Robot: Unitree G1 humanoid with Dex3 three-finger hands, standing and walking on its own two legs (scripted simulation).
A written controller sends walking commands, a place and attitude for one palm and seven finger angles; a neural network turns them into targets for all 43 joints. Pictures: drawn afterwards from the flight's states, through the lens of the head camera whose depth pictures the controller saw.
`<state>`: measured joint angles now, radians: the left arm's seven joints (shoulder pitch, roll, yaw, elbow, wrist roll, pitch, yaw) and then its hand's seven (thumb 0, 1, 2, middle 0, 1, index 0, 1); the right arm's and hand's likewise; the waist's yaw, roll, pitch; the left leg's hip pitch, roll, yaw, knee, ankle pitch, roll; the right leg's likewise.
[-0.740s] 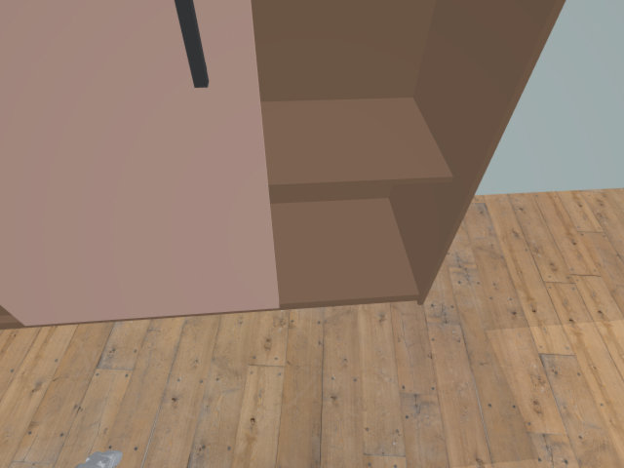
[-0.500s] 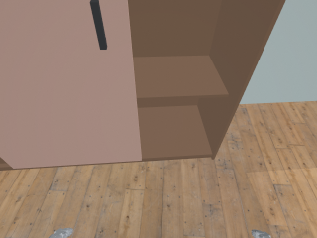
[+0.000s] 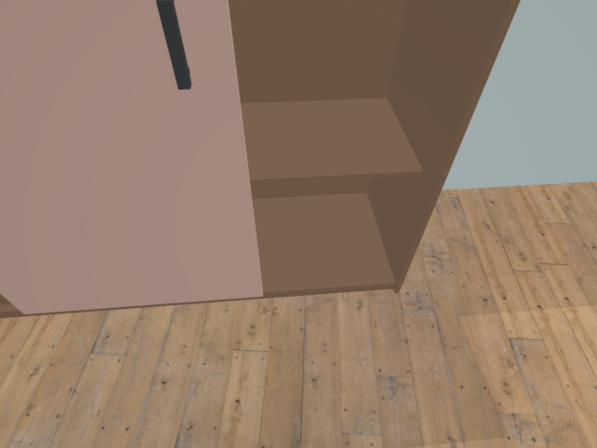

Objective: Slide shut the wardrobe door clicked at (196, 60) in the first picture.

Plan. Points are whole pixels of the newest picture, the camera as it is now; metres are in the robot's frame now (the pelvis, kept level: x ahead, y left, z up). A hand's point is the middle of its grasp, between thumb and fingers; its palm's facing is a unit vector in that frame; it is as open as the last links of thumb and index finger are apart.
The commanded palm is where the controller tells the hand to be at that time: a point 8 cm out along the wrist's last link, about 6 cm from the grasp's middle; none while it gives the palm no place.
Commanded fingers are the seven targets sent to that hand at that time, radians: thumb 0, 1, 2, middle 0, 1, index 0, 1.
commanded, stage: stand and wait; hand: left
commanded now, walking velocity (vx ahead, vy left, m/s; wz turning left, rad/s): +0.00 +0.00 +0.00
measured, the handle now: (177, 42) +0.71 +0.26 +0.21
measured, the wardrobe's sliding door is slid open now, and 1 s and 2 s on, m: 0.52 0.52 0.52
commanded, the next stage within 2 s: look at it before walking up in 0.10 s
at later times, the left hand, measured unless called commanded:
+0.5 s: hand out of the picture +0.07 +0.24 -0.15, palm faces -0.02 -0.94 -0.33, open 7.4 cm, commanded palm none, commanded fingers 0.00 0.90 0.90 -0.20 -0.30 -0.20 -0.30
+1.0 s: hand out of the picture +0.07 +0.24 -0.16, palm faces +0.01 -0.94 -0.33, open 7.4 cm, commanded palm none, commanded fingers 0.00 0.90 0.90 -0.20 -0.30 -0.20 -0.30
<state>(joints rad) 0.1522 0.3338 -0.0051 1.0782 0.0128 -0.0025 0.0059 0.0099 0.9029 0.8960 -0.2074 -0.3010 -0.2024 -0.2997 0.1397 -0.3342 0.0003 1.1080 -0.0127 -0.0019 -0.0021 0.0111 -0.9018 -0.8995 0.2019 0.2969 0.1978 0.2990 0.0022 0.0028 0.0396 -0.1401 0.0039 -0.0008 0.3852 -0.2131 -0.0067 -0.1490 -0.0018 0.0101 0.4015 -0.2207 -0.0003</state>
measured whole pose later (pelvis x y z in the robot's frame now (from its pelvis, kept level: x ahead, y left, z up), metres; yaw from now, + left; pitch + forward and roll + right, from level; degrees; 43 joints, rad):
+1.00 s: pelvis +0.00 +0.00 +0.00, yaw +2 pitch -2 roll +0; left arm 0.13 0.33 0.00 1.07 0.01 0.00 0.01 0.01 0.90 0.90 -0.21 -0.30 -0.20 -0.30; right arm 0.13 -0.32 0.00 1.10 -0.01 0.00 0.00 0.01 -0.90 -0.90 0.20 0.30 0.20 0.30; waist 0.00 0.00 0.04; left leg -0.16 0.00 -0.03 0.39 -0.20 -0.01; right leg -0.15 -0.01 -0.02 0.40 -0.21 0.00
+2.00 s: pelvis +0.21 +0.02 +0.00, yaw +10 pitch +0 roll -1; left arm 0.25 0.16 0.05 1.04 0.03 -0.06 0.03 0.00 0.94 0.90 -0.21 -0.30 -0.20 -0.30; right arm 0.26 -0.16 -0.05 1.07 -0.03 -0.02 -0.01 0.01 -0.91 -0.90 0.20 0.30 0.19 0.30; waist -0.01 0.02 0.01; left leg -0.46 0.09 0.07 0.92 -0.34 0.01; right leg -0.21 0.00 -0.16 0.43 -0.22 -0.05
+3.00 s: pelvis +0.22 +0.01 +0.00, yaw +9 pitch -1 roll +0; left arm 0.23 0.18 0.02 1.11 0.02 0.02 0.03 0.01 0.91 0.90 -0.20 -0.30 -0.20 -0.30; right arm 0.25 -0.15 -0.01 1.10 -0.02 0.01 -0.03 0.01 -0.92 -0.90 0.20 0.30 0.20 0.30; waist 0.02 -0.02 0.02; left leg -0.16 0.01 0.06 0.42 -0.25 0.01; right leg -0.19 -0.05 -0.05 0.45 -0.24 0.02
